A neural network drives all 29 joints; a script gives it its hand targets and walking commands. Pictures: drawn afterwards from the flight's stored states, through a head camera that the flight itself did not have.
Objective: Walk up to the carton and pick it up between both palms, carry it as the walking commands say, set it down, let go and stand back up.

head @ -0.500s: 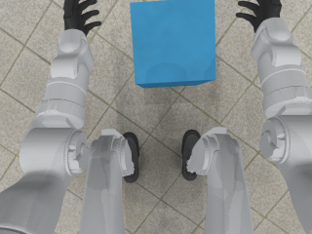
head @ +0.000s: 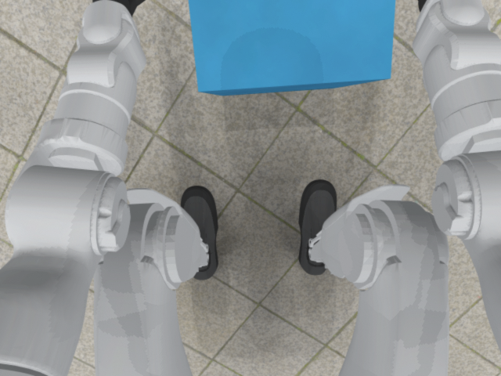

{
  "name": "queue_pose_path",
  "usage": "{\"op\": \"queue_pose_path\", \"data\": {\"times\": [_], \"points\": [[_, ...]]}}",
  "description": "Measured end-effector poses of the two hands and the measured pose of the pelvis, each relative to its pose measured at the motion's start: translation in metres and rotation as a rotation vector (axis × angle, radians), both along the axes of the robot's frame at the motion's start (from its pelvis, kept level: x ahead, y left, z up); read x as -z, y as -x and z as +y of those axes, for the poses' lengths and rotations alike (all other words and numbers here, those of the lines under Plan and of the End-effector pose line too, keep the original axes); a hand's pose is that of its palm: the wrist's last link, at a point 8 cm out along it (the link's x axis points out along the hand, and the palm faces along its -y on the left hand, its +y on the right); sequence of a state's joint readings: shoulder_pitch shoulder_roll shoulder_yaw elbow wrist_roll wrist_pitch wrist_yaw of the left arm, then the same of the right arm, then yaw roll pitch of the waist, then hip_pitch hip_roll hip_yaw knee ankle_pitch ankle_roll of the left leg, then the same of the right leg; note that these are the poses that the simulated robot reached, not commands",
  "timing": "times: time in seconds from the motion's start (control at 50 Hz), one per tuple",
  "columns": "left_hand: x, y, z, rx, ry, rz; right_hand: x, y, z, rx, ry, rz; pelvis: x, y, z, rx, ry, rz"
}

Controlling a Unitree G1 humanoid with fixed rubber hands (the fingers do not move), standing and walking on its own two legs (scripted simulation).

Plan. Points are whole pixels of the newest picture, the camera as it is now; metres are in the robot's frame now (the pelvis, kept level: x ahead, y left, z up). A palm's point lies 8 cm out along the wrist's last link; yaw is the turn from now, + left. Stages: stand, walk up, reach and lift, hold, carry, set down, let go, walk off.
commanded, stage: reach and lift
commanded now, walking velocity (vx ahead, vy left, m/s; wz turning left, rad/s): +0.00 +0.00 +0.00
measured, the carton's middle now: (281, 14) +0.54 -0.05 -0.26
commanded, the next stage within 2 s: none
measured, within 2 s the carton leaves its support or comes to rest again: leaves its support in 1.62 s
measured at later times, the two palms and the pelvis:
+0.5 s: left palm (121, 4) +0.54 +0.15 -0.18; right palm out of the picture +0.54 -0.21 -0.18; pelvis +0.00 +0.00 -0.01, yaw +0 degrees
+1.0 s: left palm out of the picture +0.54 +0.11 -0.19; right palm out of the picture +0.54 -0.19 -0.19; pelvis +0.00 +0.00 +0.00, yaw -1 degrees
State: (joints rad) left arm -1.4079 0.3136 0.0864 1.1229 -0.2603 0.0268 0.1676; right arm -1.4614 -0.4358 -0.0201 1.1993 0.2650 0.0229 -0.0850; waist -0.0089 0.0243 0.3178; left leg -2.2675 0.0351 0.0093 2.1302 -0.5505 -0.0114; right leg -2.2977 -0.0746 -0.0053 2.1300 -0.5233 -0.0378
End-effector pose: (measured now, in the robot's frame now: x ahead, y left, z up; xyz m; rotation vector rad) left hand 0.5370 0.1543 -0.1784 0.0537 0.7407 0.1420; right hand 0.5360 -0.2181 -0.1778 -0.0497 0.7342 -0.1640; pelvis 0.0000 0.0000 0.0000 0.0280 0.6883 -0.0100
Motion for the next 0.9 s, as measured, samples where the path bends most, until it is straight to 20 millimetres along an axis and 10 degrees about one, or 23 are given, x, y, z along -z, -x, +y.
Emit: {"op": "queue_pose_path", "data": {"times": [0.9], "points": [[0.007,-0.005,-0.044,0.052,0.040,-0.015,0.008,-0.007,0.024,-0.044,-0.020,-0.014,0.006,0.004,0.001,0.010,0.001,-0.050]]}}
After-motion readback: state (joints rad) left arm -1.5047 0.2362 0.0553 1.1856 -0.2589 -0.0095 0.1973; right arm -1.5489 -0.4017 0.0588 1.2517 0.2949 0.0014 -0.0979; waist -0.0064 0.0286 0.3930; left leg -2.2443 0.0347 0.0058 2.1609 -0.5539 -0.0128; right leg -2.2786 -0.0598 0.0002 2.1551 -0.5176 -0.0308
